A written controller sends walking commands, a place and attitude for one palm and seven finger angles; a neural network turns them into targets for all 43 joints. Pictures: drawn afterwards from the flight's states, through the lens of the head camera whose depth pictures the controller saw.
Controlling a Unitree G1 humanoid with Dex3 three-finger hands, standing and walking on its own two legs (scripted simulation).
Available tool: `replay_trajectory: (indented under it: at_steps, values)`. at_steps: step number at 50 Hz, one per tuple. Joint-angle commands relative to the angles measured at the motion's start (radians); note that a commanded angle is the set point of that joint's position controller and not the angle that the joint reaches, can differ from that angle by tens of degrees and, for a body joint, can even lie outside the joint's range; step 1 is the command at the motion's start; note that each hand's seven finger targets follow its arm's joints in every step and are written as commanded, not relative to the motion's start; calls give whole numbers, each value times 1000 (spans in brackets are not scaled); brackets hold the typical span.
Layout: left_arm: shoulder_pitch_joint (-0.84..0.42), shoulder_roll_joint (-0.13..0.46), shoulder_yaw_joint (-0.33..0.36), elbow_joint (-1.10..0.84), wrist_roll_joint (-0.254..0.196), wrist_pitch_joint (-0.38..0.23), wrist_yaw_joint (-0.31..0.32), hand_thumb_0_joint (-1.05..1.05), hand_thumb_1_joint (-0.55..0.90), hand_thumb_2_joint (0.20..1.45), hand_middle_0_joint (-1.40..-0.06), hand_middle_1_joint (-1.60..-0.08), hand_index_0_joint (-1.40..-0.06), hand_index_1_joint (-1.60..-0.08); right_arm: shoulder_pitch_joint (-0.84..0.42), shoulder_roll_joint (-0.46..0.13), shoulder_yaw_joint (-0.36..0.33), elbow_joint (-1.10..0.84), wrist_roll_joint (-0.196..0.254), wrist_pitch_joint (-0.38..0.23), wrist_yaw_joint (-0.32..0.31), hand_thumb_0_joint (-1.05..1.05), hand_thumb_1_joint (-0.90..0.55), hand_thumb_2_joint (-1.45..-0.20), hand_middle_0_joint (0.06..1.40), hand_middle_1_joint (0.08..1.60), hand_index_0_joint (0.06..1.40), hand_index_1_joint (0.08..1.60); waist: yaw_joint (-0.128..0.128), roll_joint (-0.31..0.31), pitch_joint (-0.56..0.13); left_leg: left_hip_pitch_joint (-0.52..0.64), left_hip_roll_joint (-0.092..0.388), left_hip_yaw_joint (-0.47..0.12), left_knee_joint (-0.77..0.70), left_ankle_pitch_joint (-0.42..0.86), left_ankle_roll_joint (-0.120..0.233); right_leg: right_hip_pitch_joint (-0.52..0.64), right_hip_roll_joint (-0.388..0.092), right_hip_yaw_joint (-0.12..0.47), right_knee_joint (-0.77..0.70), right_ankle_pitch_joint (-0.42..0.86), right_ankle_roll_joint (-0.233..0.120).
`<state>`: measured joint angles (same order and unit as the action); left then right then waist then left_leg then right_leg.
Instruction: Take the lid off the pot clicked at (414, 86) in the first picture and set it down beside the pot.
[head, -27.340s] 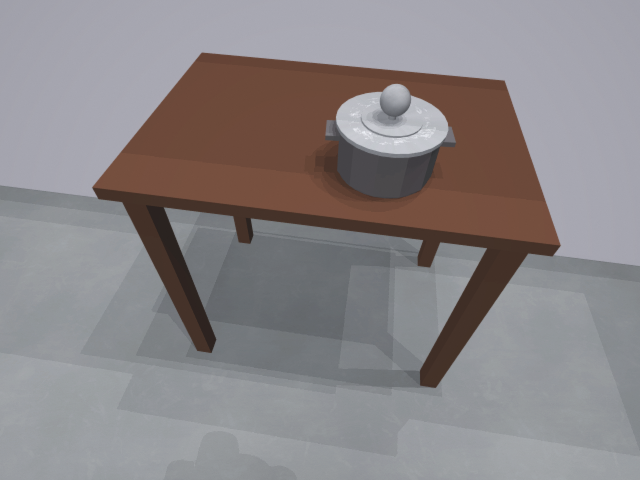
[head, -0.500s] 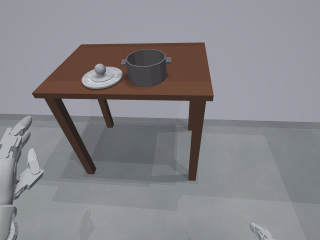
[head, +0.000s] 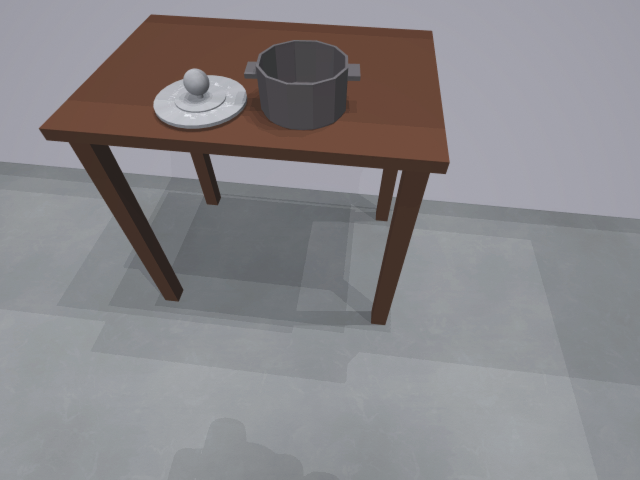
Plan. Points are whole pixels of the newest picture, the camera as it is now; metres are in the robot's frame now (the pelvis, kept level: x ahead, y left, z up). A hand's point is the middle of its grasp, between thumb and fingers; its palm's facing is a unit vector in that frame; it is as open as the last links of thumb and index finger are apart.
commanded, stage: stop stepping back and stand still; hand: left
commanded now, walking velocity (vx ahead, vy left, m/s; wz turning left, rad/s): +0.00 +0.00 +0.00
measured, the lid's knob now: (196, 82) +0.84 +0.32 +0.04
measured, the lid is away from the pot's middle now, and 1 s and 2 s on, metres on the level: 0.23 0.23 0.23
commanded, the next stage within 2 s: let the arm hang, fingers relaxed in 0.38 s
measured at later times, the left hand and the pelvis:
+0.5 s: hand out of the picture +0.04 +0.19 -0.16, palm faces +0.00 -0.97 -0.22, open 7.3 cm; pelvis +0.00 +0.01 +0.01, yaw -2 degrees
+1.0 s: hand out of the picture -0.01 +0.16 -0.17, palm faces +0.00 -0.98 -0.18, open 7.3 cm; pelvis +0.01 +0.01 +0.01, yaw -3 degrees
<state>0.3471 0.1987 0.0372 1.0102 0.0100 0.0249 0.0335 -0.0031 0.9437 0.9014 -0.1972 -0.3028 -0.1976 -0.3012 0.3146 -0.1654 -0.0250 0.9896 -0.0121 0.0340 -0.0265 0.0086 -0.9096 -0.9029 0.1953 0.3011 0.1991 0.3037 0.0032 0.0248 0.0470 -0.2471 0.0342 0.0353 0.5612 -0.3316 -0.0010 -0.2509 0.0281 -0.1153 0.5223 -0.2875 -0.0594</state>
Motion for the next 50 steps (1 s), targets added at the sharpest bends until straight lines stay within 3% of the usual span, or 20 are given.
replay_trajectory:
  at_steps: [1,2,6,9,17,28,34,39,42,50]
  values:
    - [0,64,1,-20,-8,-40,0,0,900,900,-200,-300,-200,-300,44,-83,-13,-12,3,-40,-16,0,-900,-900,200,300,200,300,-9,35,-100,46,106,-71,-136,337,57,112,-123,133,-102,313,11]
    - [0,66,-1,-7,-7,-40,2,0,900,900,-200,-300,-200,-300,43,-78,-12,-1,5,-40,-16,0,-900,-900,200,300,200,300,-9,16,-111,57,103,-63,-139,327,54,120,-127,132,-110,317,10]
    - [-22,50,-9,24,-5,-34,7,0,900,900,-200,-300,-200,-300,37,-68,-10,32,4,-36,-17,0,-900,-900,200,300,200,300,-10,-26,-31,43,99,-61,-179,256,49,87,-123,133,-143,253,12]
    - [-33,41,-9,42,-3,-31,9,0,900,900,-200,-300,-200,-300,40,-59,-6,56,2,-33,-16,0,-900,-900,200,300,200,300,-11,-11,24,25,100,-63,-209,215,51,63,-119,134,-158,194,13]
    - [-43,38,-6,66,-6,-35,9,0,900,900,-200,-300,-200,-300,53,-48,-6,93,0,-37,-18,0,-900,-900,200,300,200,300,-11,7,2,41,88,-50,-210,221,46,93,-124,144,-166,223,11]
    - [-34,20,-8,82,-5,-36,12,0,900,900,-200,-300,-200,-300,75,-30,-7,116,2,-33,-20,0,-900,-900,200,300,200,300,-17,1,36,46,90,-50,-219,187,45,55,-117,148,-179,183,13]
    - [-9,11,-9,95,-6,-39,14,0,900,900,-200,-300,-200,-300,87,-23,-6,125,4,-34,-21,0,-900,-900,200,300,200,300,-19,-8,7,68,92,-45,-215,189,47,58,-118,152,-183,185,14]
    - [3,-3,-10,103,-5,-39,15,0,900,900,-200,-300,-200,-300,94,-16,-5,131,3,-34,-22,0,-900,-900,200,300,200,300,-21,1,28,63,95,-47,-222,175,47,38,-113,154,-181,168,13]
    - [15,-7,-10,108,-5,-44,16,0,900,900,-200,-300,-200,-300,96,-15,-4,132,4,-37,-24,0,-900,-900,200,300,200,300,-22,-8,8,77,92,-38,-210,217,46,54,-118,155,-176,220,13]
    - [27,-17,-10,109,-3,-43,18,0,900,900,-200,-300,-200,-300,102,-5,-4,134,3,-34,-23,0,-900,-900,200,300,200,300,-22,-8,47,54,91,-39,-215,171,43,29,-112,161,-189,170,14]
